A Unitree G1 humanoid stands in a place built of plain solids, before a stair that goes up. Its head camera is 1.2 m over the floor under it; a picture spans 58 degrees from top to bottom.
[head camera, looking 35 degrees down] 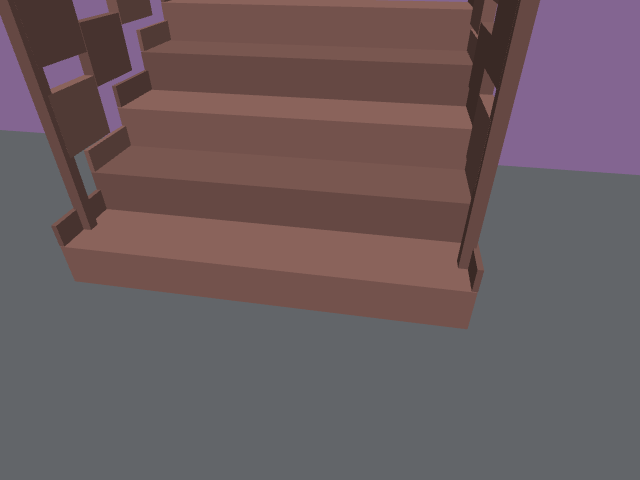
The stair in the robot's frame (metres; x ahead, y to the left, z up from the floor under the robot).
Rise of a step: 0.18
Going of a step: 0.30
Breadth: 1.62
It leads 10 degrees to the right of straight ahead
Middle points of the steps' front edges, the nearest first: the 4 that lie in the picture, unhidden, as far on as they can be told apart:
1.27 0.25 0.18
1.56 0.20 0.37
1.86 0.14 0.55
2.15 0.09 0.73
